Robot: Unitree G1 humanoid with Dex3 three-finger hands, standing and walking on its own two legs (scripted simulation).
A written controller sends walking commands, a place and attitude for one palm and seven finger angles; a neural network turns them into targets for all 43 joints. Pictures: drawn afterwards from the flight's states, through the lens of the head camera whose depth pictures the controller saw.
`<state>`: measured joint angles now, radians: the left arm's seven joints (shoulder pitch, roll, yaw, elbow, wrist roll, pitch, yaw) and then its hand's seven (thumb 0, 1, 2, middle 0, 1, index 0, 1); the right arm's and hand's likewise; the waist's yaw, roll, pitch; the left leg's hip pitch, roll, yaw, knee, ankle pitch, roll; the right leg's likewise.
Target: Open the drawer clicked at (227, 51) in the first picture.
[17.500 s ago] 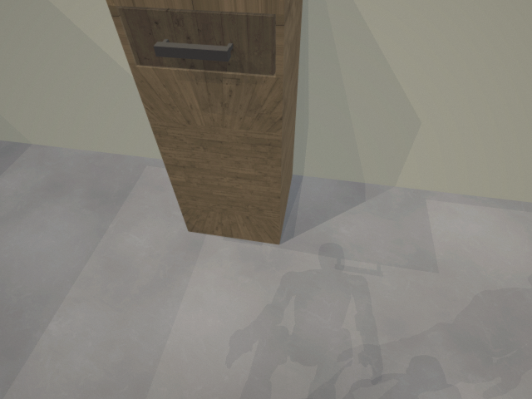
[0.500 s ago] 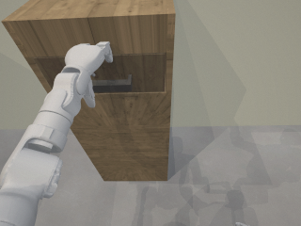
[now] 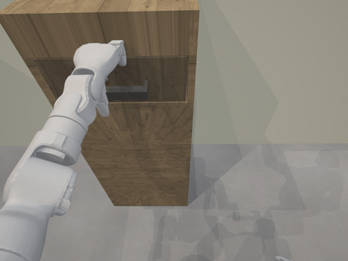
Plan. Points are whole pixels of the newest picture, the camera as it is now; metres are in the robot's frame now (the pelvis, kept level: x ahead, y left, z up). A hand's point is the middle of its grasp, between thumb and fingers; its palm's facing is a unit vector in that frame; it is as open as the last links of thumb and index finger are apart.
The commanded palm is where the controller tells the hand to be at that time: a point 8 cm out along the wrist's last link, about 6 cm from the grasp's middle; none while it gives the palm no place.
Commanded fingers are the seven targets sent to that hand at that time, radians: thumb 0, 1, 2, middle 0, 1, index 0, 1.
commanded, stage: lower the fingers behind the handle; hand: left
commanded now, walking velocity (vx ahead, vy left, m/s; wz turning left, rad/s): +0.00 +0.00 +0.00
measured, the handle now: (113, 88) +0.52 +0.16 +0.13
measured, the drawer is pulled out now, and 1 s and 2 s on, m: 0.00 0.00 0.00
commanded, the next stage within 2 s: lift the fingers back up to retry in 0.88 s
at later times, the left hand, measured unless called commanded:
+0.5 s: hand (105, 80) +0.48 +0.16 +0.18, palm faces +0.09 +0.00 -1.00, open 13.8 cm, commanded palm +0.47 +0.20 +0.16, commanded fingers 0.00 -0.50 0.30 -0.30 -1.20 -0.30 -1.20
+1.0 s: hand (106, 80) +0.48 +0.16 +0.18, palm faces +0.11 +0.00 -0.99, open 13.6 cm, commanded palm +0.47 +0.19 +0.16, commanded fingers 0.00 -0.50 0.30 -0.30 -1.20 -0.30 -1.20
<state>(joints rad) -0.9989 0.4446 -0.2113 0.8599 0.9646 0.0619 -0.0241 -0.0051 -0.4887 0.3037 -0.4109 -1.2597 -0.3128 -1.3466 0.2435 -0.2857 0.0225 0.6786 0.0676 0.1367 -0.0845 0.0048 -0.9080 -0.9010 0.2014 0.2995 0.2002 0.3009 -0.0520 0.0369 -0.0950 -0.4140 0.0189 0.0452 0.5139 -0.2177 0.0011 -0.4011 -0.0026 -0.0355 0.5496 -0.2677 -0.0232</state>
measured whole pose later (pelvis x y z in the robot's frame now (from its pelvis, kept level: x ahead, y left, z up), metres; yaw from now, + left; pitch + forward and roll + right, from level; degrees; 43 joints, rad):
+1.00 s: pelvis -0.02 +0.02 -0.01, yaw +0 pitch +9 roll +0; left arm -1.08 0.43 -0.26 0.87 0.99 0.14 0.01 0.00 -0.49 0.30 -0.39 -1.29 -0.29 -1.37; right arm 0.24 -0.27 0.05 0.65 0.07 0.13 -0.10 0.00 -0.91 -0.90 0.20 0.30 0.20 0.30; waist -0.07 0.02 -0.09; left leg -0.53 0.00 0.06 0.60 -0.23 0.02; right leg -0.52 -0.02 -0.02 0.64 -0.27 0.00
